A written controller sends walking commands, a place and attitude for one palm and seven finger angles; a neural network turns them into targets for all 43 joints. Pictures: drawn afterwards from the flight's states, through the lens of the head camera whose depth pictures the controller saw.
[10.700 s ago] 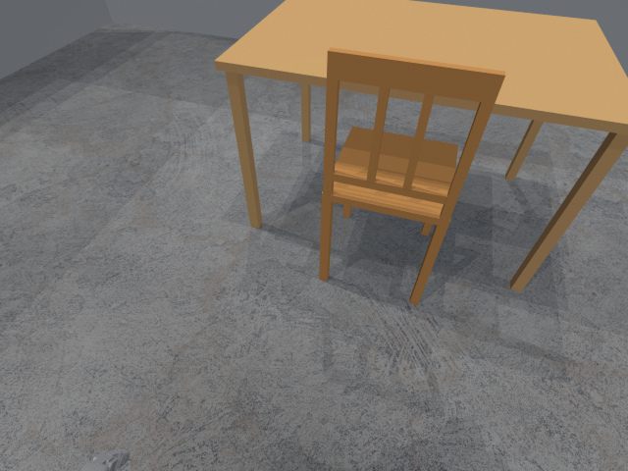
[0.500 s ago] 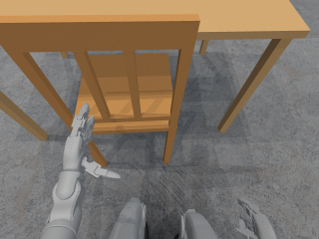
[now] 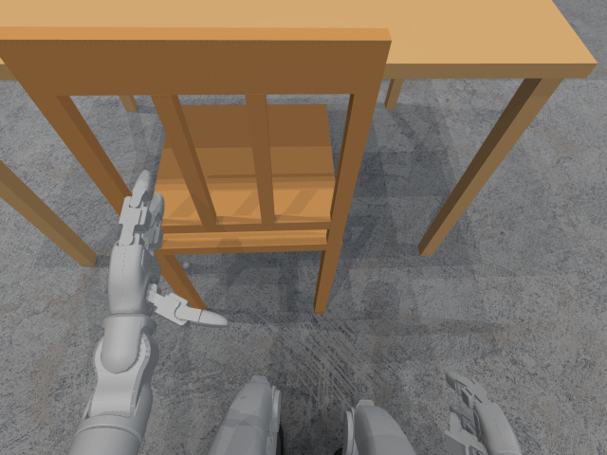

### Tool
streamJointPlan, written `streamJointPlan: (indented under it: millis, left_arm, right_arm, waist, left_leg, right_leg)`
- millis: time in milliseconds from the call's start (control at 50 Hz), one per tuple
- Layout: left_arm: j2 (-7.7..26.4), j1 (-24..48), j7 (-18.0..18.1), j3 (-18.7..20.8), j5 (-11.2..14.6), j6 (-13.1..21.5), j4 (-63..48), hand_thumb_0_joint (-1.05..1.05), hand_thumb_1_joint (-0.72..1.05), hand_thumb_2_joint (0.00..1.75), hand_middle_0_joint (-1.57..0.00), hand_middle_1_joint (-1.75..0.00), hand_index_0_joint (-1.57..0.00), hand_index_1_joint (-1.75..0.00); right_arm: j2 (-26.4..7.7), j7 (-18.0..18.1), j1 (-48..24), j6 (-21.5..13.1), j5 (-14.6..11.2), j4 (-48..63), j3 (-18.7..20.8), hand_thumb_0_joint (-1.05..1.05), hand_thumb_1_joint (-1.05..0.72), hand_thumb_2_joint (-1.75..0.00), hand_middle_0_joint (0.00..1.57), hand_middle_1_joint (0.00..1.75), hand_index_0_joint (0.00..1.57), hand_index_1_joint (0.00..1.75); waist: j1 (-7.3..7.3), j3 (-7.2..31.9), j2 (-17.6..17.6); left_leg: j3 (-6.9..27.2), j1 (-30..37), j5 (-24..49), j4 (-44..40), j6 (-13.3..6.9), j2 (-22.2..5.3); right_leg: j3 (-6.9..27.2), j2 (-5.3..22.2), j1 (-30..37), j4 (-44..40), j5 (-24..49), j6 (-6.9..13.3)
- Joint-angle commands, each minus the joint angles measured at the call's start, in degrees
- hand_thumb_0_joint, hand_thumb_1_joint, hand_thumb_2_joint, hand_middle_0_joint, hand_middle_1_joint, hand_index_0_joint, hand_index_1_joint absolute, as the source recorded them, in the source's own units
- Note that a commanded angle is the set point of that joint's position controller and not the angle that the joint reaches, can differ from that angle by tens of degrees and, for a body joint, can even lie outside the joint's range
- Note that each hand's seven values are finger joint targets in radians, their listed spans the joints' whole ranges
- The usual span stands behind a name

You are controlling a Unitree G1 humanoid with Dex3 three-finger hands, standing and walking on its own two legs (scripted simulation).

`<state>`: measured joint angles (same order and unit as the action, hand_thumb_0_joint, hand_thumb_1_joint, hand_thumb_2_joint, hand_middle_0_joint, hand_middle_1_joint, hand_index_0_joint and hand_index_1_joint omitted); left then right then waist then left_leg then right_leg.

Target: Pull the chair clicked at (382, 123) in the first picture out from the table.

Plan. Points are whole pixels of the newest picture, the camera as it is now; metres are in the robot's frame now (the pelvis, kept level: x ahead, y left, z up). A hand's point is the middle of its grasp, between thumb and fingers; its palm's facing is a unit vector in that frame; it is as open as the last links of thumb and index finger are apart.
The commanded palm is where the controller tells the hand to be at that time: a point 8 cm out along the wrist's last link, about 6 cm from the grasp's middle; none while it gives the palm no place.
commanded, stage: aim the fingers beside a spindle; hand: left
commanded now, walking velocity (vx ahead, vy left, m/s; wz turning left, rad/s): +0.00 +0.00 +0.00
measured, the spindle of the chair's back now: (191, 169) +0.49 +0.20 +0.03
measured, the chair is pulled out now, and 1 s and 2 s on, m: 0.00 0.00 0.00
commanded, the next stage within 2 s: push the fingers through the gap in 1.42 s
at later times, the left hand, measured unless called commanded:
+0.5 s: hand (203, 278) +0.33 +0.16 +0.01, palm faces +0.05 -1.00 -0.02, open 17.0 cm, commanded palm +0.31 +0.21 +0.03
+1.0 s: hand (194, 262) +0.34 +0.16 +0.03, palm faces +0.11 -0.99 -0.06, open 16.9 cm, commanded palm +0.31 +0.21 +0.02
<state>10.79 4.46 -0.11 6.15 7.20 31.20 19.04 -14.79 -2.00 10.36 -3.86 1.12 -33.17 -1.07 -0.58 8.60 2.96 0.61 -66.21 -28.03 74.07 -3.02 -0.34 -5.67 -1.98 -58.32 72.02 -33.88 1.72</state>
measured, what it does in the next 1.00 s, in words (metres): stands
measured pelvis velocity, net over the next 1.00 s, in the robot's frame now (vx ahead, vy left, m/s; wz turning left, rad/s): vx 0.01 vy -0.01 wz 0.00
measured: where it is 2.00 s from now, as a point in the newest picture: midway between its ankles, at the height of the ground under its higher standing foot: outside the picture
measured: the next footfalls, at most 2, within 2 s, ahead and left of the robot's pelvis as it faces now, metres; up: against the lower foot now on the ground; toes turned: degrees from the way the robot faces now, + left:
none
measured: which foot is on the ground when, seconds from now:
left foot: down 0.00-1.00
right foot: down 0.00-1.00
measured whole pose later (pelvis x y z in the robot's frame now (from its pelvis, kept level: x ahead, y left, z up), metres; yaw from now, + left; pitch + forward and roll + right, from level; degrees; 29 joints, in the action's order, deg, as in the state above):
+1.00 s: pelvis +0.01 -0.01 +0.00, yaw +0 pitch +21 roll -3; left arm 10.8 6.2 -2.2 7.7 8.2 29.4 23.5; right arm -15.1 -1.8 11.0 -3.5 0.5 -33.6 -1.2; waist -0.7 9.4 2.6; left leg 0.2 -65.8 -28.2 73.2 -2.4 -0.4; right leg -5.1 -2.1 -58.6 72.0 -34.4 2.3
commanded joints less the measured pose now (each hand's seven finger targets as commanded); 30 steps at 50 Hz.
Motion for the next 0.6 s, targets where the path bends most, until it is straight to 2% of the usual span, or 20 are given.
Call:
streamJointPlan:
  millis: [0, 20, 60, 100, 140, 160, 180, 220, 260, 300, 360, 380, 400, 420, 440, 460, 480, 500, 520, 580]
  left_arm:
    - [3.6, 4.8, -3.6, 2.2, 1.5, -3.0, 3.9, 0.0, -0.5, 0.3, -0.06, -0.08, -0.06, -0.08]
    - [2.5, 7.1, -4.9, 0.4, 2.1, -3.4, 2.4, 0.0, -0.5, 0.3, -0.06, -0.08, -0.06, -0.08]
    - [4.5, 8.9, -6.1, 1.7, 3.3, -2.5, -3.1, 0.0, -0.5, 0.3, -0.06, -0.08, -0.06, -0.08]
    - [7.1, 13.1, -5.4, 2.4, 3.7, 0.7, -13.7, 0.0, -0.5, 0.3, -0.06, -0.08, -0.06, -0.08]
    - [10.2, 13.3, -2.8, 4.8, 3.6, 4.0, -21.1, 0.0, -0.5, 0.3, -0.06, -0.08, -0.06, -0.08]
    - [10.0, 12.2, -1.5, 4.7, 3.0, 5.0, -21.3, 0.0, -0.5, 0.3, -0.06, -0.08, -0.06, -0.08]
    - [11.3, 12.5, -0.3, 5.9, 2.7, 5.5, -20.9, 0.0, -0.5, 0.3, -0.06, -0.08, -0.06, -0.08]
    - [9.0, 11.1, 0.2, 5.5, 1.8, 4.7, -12.3, 0.0, -0.5, 0.3, -0.06, -0.08, -0.06, -0.08]
    - [5.7, 9.5, -1.2, 3.2, 1.2, 2.1, -3.0, 0.0, -0.5, 0.3, -0.06, -0.08, -0.06, -0.08]
    - [3.8, 9.0, -3.5, 1.8, 1.3, -0.7, 3.3, 0.0, -0.5, 0.3, -0.06, -0.08, -0.06, -0.08]
    - [3.4, 9.2, -6.3, 0.8, 3.1, -2.7, 0.7, 0.0, -0.5, 0.3, -0.06, -0.08, -0.06, -0.08]
    - [4.3, 10.4, -6.8, 1.2, 3.3, -2.2, -2.5, 0.0, -0.5, 0.3, -0.06, -0.08, -0.06, -0.08]
    - [7.3, 11.4, -6.3, 3.5, 3.7, -1.0, -8.2, 0.0, -0.5, 0.3, -0.06, -0.08, -0.06, -0.08]
    - [7.6, 12.1, -5.5, 3.1, 3.8, 0.4, -13.4, 0.0, -0.5, 0.3, -0.06, -0.08, -0.06, -0.08]
    - [9.8, 13.0, -4.1, 4.8, 3.7, 2.0, -17.9, 0.0, -0.5, 0.3, -0.06, -0.08, -0.06, -0.08]
    - [10.0, 12.1, -2.8, 5.2, 3.7, 3.2, -20.9, 0.0, -0.5, 0.3, -0.06, -0.08, -0.06, -0.08]
    - [13.1, 10.2, -1.0, 8.3, 3.3, 4.1, -21.5, 0.0, -0.5, 0.3, -0.06, -0.08, -0.06, -0.08]
    - [11.7, 8.2, -0.2, 7.7, 2.9, 4.5, -19.5, 0.0, -0.5, 0.3, -0.06, -0.08, -0.06, -0.08]
    - [9.2, 8.5, 0.4, 6.0, 2.4, 4.2, -16.1, 0.0, -0.5, 0.3, -0.06, -0.08, -0.06, -0.08]
    - [7.4, 6.6, -1.0, 6.3, 1.5, 1.4, -1.5, 0.0, -0.5, 0.3, -0.06, -0.08, -0.06, -0.08]
  right_arm:
    - [-9.1, 0.6, 0.5, -0.8, -1.7, 7.4, 3.1, 0.0, -0.9, -0.9, 0.2, 0.3, 0.2, 0.3]
    - [-9.1, 0.9, 0.3, -0.8, -2.0, 7.8, 3.1, 0.0, -0.9, -0.9, 0.2, 0.3, 0.2, 0.3]
    - [-8.9, 1.2, 0.6, -1.1, -1.9, 8.6, 3.4, 0.0, -0.9, -0.9, 0.2, 0.3, 0.2, 0.3]
    - [-8.7, 1.4, 1.2, -2.0, -1.1, 8.9, 3.5, 0.0, -0.9, -0.9, 0.2, 0.3, 0.2, 0.3]
    - [-8.5, 1.3, 1.9, -2.8, -0.3, 8.3, 3.5, 0.0, -0.9, -0.9, 0.2, 0.3, 0.2, 0.3]
    - [-8.3, 1.1, 1.8, -3.0, 0.0, 7.9, 3.4, 0.0, -0.9, -0.9, 0.2, 0.3, 0.2, 0.3]
    - [-8.5, 1.1, 2.2, -3.1, 0.3, 7.1, 3.4, 0.0, -0.9, -0.9, 0.2, 0.3, 0.2, 0.3]
    - [-8.3, 0.9, 1.3, -2.8, 0.2, 6.1, 3.2, 0.0, -0.9, -0.9, 0.2, 0.3, 0.2, 0.3]
    - [-8.5, 0.8, 0.9, -2.4, -0.3, 5.6, 3.2, 0.0, -0.9, -0.9, 0.2, 0.3, 0.2, 0.3]
    - [-9.0, 0.9, 0.8, -1.8, -1.2, 6.0, 3.0, 0.0, -0.9, -0.9, 0.2, 0.3, 0.2, 0.3]
    - [-9.3, 1.3, 1.3, -1.5, -1.9, 7.8, 3.4, 0.0, -0.9, -0.9, 0.2, 0.3, 0.2, 0.3]
    - [-9.2, 1.4, 1.6, -1.8, -1.7, 8.2, 3.6, 0.0, -0.9, -0.9, 0.2, 0.3, 0.2, 0.3]
    - [-9.3, 1.4, 2.1, -2.0, -1.3, 8.5, 3.8, 0.0, -0.9, -0.9, 0.2, 0.3, 0.2, 0.3]
    - [-8.9, 1.3, 2.1, -2.3, -0.9, 8.8, 3.8, 0.0, -0.9, -0.9, 0.2, 0.3, 0.2, 0.3]
    - [-8.8, 1.3, 2.3, -2.6, -0.6, 8.6, 3.9, 0.0, -0.9, -0.9, 0.2, 0.3, 0.2, 0.3]
    - [-8.5, 1.1, 2.5, -2.9, -0.2, 8.4, 3.7, 0.0, -0.9, -0.9, 0.2, 0.3, 0.2, 0.3]
    - [-8.6, 1.1, 2.9, -2.9, 0.1, 8.0, 3.8, 0.0, -0.9, -0.9, 0.2, 0.3, 0.2, 0.3]
    - [-8.2, 0.9, 2.2, -2.8, 0.1, 7.7, 3.5, 0.0, -0.9, -0.9, 0.2, 0.3, 0.2, 0.3]
    - [-7.9, 0.6, 1.8, -2.7, 0.2, 7.2, 3.4, 0.0, -0.9, -0.9, 0.2, 0.3, 0.2, 0.3]
    - [-8.3, 0.7, 1.5, -1.9, -0.4, 5.8, 3.3, 0.0, -0.9, -0.9, 0.2, 0.3, 0.2, 0.3]
  waist:
    - [-1.2, 14.5, -5.5]
    - [-1.71, 15.8, -4.3]
    - [-0.82, 19.5, -1.5]
    - [-0.51, 24.9, 3.9]
    - [-0.05, 27.8, 5.8]
    - [-0.28, 26.4, 5.7]
    - [-1.08, 25.6, 3.4]
    - [-1.88, 19.7, 0.0]
    - [-2.58, 14.9, -2.5]
    - [-2.57, 13.2, -3.4]
    - [-1.49, 18.2, -2.9]
    - [-1.13, 21.1, -0.7]
    - [-0.07, 25.1, 1.3]
    - [0.14, 27.8, 4.3]
    - [0.32, 29.1, 5.1]
    - [0.5, 29.7, 5.6]
    - [0.5, 29.1, 3.6]
    - [0.43, 26.4, 3.2]
    - [-1.07, 23.4, -0.5]
    - [-2.07, 14.8, -4.0]
  left_leg:
    - [4.0, 16.1, 5.8, -11.7, 0.9, 0.8]
    - [3.6, 16.7, 6.4, -11.3, 0.7, 0.9]
    - [3.4, 19.0, 8.7, -10.8, 0.8, 0.9]
    - [4.3, 25.2, 13.0, -10.2, 1.2, 0.4]
    - [5.4, 29.9, 17.1, -10.3, 1.9, 0.1]
    - [5.6, 29.8, 18.1, -10.4, 2.1, -0.1]
    - [6.0, 28.6, 18.2, -10.0, 1.9, -0.2]
    - [5.1, 22.8, 14.0, -9.8, 1.4, 0.0]
    - [4.4, 17.7, 8.0, -9.9, 1.1, 0.3]
    - [3.9, 15.6, 5.5, -10.5, 0.8, 0.6]
    - [3.2, 17.9, 7.9, -10.5, 0.6, 0.9]
    - [3.3, 20.2, 10.4, -9.9, 0.7, 0.7]
    - [3.8, 23.3, 13.5, -9.9, 1.1, 0.5]
    - [4.0, 26.7, 16.3, -9.8, 1.4, 0.6]
    - [4.7, 29.5, 18.9, -9.8, 1.8, 0.2]
    - [4.6, 30.3, 20.7, -9.7, 1.9, 0.4]
    - [4.8, 29.5, 21.8, -9.5, 2.0, 0.1]
    - [4.6, 27.7, 21.5, -9.7, 1.8, 0.3]
    - [4.3, 24.7, 19.0, -9.4, 1.4, 0.2]
    - [3.1, 15.8, 10.6, -8.9, 0.8, 0.7]
  right_leg:
    - [2.9, -0.7, 3.4, -12.7, 7.7, 0.7]
    - [3.3, -0.5, 3.8, -13.0, 8.3, 0.6]
    - [3.9, -0.4, 5.1, -13.0, 10.2, 0.7]
    - [3.5, -0.7, 4.2, -11.7, 13.0, 0.9]
    - [2.9, -1.1, 3.6, -10.9, 14.6, 1.0]
    - [2.8, -1.2, 3.1, -10.5, 15.0, 1.1]
    - [2.6, -1.4, 2.8, -10.2, 15.3, 0.9]
    - [2.8, -1.3, 2.5, -10.6, 13.7, 0.7]
    - [3.0, -1.0, 1.1, -11.5, 9.6, 0.5]
    - [3.3, -0.6, 1.2, -12.3, 7.5, 0.5]
    - [4.1, -0.3, 4.6, -13.2, 9.8, 0.5]
    - [3.9, -0.4, 4.9, -12.4, 12.3, 0.7]
    - [3.7, -0.4, 5.5, -11.5, 14.6, 0.8]
    - [3.5, -0.5, 5.4, -11.0, 16.3, 0.8]
    - [3.2, -0.7, 5.1, -10.6, 17.5, 1.0]
    - [3.2, -0.9, 5.6, -10.3, 18.7, 0.9]
    - [3.0, -1.3, 5.9, -10.1, 19.5, 0.9]
    - [3.1, -1.2, 5.8, -10.1, 19.7, 0.9]
    - [3.0, -1.2, 5.3, -10.2, 18.8, 0.5]
    - [3.9, -1.0, 3.3, -11.4, 13.5, 0.3]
